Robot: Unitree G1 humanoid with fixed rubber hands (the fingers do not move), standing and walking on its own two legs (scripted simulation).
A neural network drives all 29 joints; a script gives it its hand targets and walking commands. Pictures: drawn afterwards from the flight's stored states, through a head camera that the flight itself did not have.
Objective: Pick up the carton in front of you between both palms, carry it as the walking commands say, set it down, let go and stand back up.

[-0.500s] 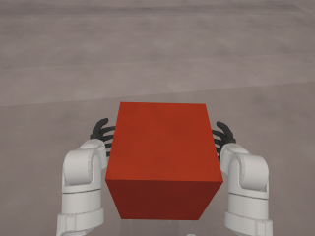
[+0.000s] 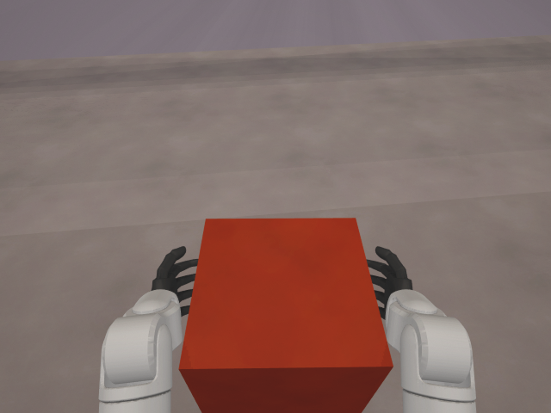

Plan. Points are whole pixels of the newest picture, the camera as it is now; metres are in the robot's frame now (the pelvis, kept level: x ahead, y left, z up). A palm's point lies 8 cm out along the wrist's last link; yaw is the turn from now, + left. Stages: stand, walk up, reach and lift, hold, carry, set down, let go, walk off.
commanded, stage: carry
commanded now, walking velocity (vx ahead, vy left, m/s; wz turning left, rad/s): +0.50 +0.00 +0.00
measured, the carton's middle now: (281, 327) +0.26 +0.00 +0.02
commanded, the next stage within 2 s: none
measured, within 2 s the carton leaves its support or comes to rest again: neither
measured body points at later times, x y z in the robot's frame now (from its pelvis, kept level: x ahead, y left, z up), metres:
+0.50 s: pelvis +0.31 +0.05 +0.00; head +0.32 +0.06 +0.45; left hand +0.60 +0.18 +0.08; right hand +0.58 -0.12 +0.08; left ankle +0.27 +0.13 -0.75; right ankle +0.41 -0.11 -0.70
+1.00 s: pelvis +0.61 +0.00 +0.00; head +0.63 -0.02 +0.45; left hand +0.90 +0.14 +0.08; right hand +0.89 -0.16 +0.07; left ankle +0.72 +0.11 -0.72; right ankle +0.57 -0.09 -0.75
